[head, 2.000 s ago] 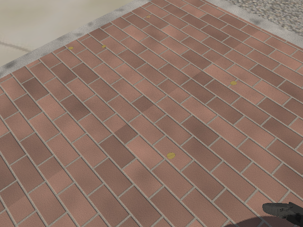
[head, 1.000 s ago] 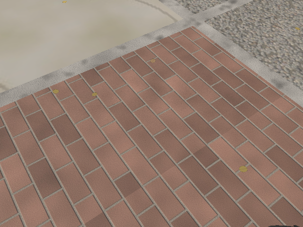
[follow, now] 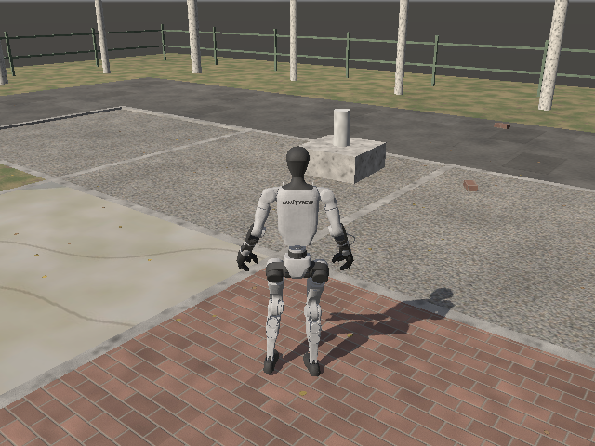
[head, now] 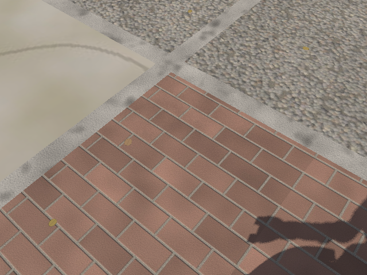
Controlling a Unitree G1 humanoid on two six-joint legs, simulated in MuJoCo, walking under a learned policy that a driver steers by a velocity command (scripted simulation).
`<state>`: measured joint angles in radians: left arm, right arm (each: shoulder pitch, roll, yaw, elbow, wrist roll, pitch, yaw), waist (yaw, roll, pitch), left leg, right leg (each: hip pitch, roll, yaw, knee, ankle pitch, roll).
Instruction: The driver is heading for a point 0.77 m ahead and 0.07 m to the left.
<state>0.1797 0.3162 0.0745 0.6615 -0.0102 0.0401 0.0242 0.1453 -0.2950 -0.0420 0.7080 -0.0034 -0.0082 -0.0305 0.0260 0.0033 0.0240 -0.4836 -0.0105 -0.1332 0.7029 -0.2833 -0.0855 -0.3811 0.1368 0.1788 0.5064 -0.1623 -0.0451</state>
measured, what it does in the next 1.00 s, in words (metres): steps on the spot: left foot, then right foot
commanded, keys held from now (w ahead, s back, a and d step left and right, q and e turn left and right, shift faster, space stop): e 0.08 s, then no key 0.14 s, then q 0.72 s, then e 0.06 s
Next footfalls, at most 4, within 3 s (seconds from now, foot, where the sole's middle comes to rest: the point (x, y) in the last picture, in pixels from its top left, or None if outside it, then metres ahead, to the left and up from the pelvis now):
0.06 left None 0.10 0.14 -0.77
0.38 right None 0.04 -0.12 -0.77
0.70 left None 0.06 0.14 -0.77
1.16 right None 0.10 -0.09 -0.77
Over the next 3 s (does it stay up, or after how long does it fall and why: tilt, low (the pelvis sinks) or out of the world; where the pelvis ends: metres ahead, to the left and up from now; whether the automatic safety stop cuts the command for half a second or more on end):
stays up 0.77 -0.08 0.00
